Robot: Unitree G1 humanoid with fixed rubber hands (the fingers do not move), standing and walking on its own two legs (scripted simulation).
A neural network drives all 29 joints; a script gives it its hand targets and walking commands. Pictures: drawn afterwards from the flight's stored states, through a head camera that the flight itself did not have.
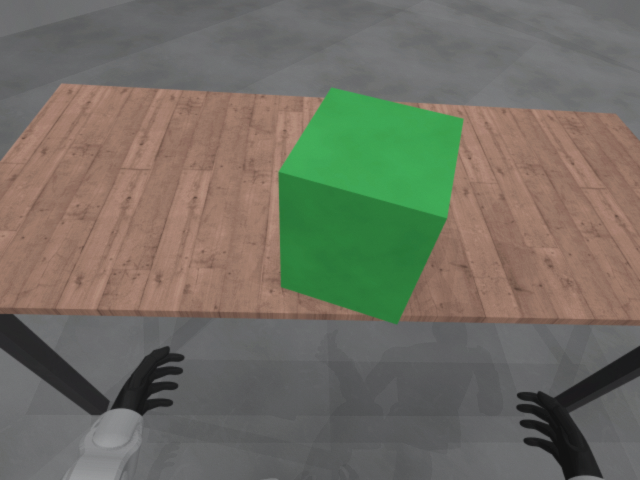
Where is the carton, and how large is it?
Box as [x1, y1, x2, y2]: [278, 87, 463, 323]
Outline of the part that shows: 331,87 278,172 281,286 387,321 397,323 446,219 463,119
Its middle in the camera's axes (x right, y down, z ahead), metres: +0.07 -0.05 +0.60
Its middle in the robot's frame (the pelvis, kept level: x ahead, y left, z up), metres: +0.49 -0.04 +0.04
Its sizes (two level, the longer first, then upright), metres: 0.210 0.200 0.250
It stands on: a table, 0.68 m high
